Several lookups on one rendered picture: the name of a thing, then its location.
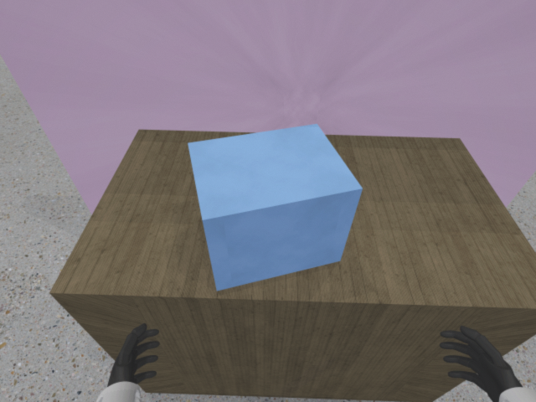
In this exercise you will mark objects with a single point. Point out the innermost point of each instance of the carton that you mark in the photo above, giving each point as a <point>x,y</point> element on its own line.
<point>272,203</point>

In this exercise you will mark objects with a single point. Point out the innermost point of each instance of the pedestal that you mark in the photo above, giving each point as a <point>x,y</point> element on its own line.
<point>431,248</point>

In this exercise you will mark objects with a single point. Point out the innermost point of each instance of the left robot hand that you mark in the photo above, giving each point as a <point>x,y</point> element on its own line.
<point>126,363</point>

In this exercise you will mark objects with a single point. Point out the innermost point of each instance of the robot left forearm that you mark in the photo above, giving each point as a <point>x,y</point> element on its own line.
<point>120,392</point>

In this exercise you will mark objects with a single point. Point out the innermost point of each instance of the right robot hand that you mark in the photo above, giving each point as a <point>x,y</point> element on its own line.
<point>494,375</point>

